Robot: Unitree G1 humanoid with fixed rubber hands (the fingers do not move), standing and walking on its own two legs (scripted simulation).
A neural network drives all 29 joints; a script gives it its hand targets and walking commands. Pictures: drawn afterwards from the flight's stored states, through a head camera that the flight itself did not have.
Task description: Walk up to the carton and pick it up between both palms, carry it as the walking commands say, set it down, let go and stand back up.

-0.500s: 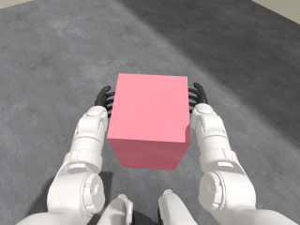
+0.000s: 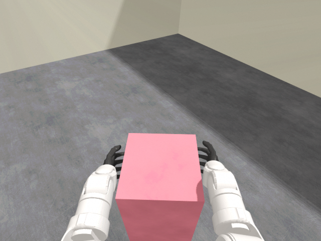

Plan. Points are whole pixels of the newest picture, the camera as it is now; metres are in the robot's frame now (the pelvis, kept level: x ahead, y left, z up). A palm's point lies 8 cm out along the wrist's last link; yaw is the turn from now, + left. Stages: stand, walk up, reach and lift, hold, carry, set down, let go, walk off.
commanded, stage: reach and lift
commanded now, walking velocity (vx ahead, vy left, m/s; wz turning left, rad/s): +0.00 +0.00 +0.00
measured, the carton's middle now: (160, 191) +0.29 -0.01 -0.06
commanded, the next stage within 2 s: hold in 1.44 s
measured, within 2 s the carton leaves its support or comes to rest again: neither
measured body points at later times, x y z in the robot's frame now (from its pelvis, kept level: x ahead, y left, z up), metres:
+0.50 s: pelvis -0.03 -0.01 +0.00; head -0.11 -0.01 +0.44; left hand +0.30 +0.12 +0.07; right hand +0.31 -0.16 +0.08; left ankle +0.00 +0.10 -0.72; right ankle +0.03 -0.12 -0.72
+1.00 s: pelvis -0.03 -0.01 +0.00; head -0.08 -0.01 +0.45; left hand +0.30 +0.12 +0.05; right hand +0.31 -0.16 +0.06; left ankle +0.00 +0.10 -0.72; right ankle +0.03 -0.12 -0.72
